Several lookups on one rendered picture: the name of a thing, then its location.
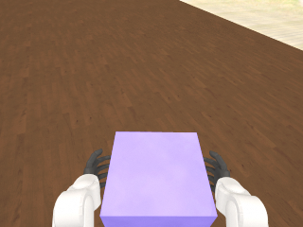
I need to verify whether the robot left hand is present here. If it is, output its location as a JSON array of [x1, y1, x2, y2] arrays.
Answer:
[[83, 148, 112, 189]]

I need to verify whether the robot right forearm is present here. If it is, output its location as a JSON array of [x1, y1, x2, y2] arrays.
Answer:
[[215, 177, 269, 227]]

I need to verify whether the robot right hand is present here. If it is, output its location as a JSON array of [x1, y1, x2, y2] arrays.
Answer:
[[203, 150, 231, 193]]

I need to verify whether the robot left forearm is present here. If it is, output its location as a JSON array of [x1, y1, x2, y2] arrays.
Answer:
[[52, 174, 101, 227]]

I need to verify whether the carton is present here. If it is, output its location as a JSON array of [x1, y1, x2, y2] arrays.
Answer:
[[99, 131, 218, 227]]

